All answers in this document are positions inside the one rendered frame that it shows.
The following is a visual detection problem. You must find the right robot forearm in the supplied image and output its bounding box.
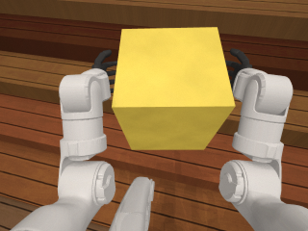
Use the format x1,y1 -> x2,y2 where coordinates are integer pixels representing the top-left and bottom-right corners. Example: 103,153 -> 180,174
232,68 -> 294,191

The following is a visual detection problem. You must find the carton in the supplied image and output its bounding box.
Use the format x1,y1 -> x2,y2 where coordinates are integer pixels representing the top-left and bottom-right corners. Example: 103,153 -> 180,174
112,27 -> 236,150

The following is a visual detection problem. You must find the robot left hand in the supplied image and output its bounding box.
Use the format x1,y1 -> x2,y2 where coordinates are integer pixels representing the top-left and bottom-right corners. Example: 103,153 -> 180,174
91,49 -> 117,93

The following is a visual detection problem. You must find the left robot forearm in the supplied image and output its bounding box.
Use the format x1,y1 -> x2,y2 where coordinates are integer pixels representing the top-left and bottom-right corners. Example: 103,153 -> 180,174
58,68 -> 111,196

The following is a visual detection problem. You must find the left robot thigh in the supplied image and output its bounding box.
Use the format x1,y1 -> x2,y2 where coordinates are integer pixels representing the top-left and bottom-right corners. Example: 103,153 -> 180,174
109,176 -> 155,231

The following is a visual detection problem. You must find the robot right hand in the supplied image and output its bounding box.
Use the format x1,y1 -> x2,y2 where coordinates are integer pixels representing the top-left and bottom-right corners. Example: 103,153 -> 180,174
225,48 -> 252,96

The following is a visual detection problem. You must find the robot left upper arm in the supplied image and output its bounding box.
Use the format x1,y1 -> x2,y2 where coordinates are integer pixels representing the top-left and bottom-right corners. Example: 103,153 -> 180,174
10,161 -> 116,231

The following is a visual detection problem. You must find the robot right upper arm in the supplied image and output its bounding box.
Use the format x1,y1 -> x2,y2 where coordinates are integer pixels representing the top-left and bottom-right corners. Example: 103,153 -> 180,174
218,160 -> 308,231

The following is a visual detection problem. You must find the robot left shin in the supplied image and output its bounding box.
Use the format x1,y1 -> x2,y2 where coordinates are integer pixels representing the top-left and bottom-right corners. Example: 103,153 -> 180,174
134,179 -> 151,231

